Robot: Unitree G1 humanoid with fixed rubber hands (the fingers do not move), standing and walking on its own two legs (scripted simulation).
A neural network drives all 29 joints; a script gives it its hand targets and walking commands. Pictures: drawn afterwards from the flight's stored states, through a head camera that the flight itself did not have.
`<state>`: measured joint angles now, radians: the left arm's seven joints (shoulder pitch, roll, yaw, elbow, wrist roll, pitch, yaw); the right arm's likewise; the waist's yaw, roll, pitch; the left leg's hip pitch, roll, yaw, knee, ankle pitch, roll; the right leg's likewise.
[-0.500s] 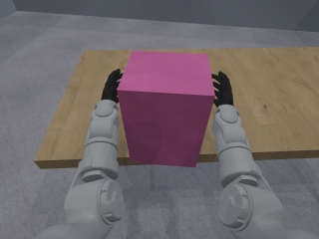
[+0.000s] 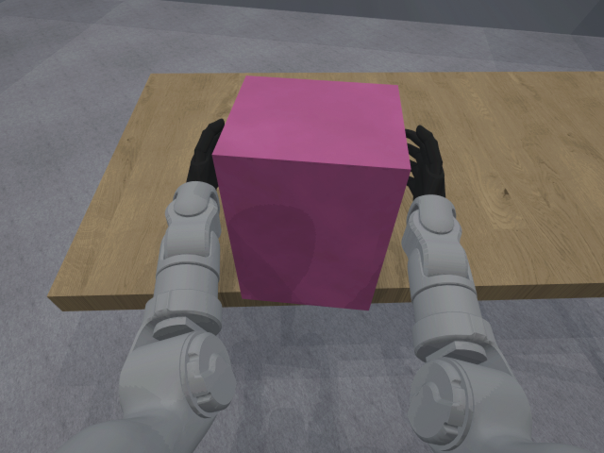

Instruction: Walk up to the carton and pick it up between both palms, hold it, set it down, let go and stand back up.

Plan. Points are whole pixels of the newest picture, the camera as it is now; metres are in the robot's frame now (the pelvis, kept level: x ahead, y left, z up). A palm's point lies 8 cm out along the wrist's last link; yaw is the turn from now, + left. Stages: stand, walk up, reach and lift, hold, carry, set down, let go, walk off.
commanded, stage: set down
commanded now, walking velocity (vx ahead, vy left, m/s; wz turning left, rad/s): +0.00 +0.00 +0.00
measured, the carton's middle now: (312, 202) +0.42 -0.04 +0.10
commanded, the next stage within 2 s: none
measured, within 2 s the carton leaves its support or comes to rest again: neither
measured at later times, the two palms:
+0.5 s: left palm (207, 186) +0.45 +0.10 +0.13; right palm (424, 199) +0.39 -0.18 +0.13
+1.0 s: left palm (203, 200) +0.45 +0.11 +0.10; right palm (433, 206) +0.39 -0.20 +0.11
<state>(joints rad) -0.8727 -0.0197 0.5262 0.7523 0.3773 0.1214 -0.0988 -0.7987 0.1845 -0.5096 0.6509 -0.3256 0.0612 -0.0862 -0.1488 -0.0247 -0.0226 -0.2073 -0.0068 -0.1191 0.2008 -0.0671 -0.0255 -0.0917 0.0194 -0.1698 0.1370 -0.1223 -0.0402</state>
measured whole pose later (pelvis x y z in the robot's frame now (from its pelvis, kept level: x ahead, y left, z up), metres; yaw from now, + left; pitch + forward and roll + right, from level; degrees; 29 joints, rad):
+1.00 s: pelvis +0.00 +0.02 +0.00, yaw -9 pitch +10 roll +0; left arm -0.84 0.10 0.23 0.99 0.10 0.02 0.08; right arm -0.84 -0.07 -0.18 1.02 0.09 -0.01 -0.19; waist -0.03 -0.04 -0.16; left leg -0.34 0.02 0.03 0.27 -0.11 0.00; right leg -0.29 0.03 -0.01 0.24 -0.12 -0.02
